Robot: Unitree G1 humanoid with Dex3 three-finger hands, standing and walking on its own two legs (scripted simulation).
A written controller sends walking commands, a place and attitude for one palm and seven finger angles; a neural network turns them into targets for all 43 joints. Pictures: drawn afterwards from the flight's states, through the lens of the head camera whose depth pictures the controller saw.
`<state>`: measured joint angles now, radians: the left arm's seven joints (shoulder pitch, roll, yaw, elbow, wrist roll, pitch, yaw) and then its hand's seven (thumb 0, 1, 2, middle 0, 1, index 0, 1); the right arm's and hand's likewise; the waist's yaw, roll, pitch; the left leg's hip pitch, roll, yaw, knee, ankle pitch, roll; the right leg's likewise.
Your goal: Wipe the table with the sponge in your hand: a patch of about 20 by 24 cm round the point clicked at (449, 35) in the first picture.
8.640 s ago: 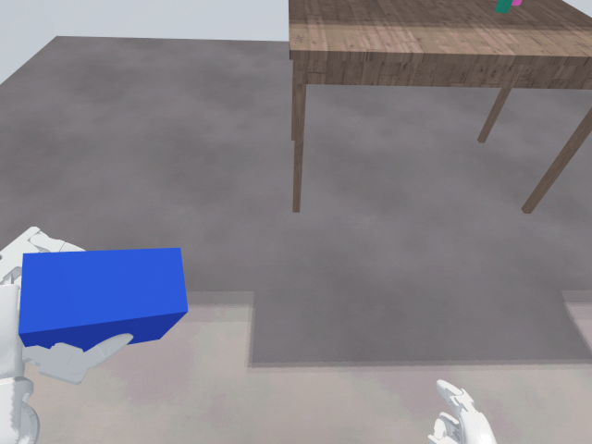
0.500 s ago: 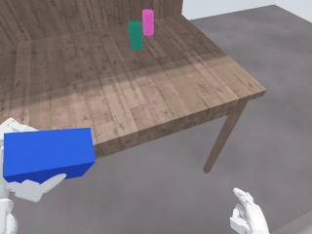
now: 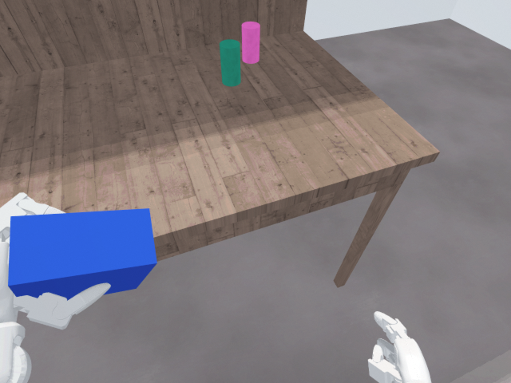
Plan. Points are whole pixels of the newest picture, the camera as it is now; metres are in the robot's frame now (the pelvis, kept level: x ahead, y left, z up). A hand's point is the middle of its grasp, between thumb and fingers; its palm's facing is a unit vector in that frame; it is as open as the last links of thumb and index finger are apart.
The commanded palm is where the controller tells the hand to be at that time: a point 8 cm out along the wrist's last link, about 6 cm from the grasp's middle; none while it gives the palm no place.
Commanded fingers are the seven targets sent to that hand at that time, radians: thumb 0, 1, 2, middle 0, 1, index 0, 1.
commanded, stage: look again from close up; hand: left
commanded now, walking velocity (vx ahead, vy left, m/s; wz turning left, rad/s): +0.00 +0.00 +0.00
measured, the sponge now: (106, 257) +0.23 +0.21 +0.13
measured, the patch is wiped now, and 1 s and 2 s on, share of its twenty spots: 0.00 0.00 0.00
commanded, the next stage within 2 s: shuffle to correct the standing spot in 0.06 s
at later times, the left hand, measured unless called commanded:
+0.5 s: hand (69, 237) +0.25 +0.25 +0.15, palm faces +0.46 -0.81 -0.36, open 10.3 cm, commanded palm +0.19 +0.28 +0.17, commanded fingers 0.00 0.10 1.30 -1.20 -1.60 -1.20 -1.60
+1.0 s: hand (133, 156) +0.38 +0.21 +0.17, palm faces +0.35 -0.80 -0.48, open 10.3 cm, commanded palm +0.31 +0.25 +0.17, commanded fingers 0.00 0.10 1.30 -1.20 -1.60 -1.20 -1.60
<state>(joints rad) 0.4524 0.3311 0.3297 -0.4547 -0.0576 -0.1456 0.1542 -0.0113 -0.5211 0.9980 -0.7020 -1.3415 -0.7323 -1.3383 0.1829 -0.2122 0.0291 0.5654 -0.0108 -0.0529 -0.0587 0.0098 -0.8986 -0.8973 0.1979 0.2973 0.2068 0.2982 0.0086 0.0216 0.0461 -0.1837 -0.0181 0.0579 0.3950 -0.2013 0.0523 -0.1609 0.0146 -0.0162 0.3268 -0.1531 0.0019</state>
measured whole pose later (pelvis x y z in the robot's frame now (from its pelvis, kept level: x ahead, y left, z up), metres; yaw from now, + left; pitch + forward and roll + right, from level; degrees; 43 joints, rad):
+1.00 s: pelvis +0.15 -0.03 -0.02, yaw -1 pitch -1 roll +0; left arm 0.51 0.42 0.42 -0.59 -0.06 -0.16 0.15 -0.01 -0.52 1.00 -0.70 -1.34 -0.73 -1.34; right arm 0.21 -0.15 0.04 0.56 0.01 -0.10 -0.03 0.01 -0.90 -0.90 0.20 0.30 0.21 0.30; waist -0.03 0.01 0.10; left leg -0.11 0.02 0.06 0.53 -0.40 -0.01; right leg -0.37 -0.01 -0.09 0.56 -0.13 0.00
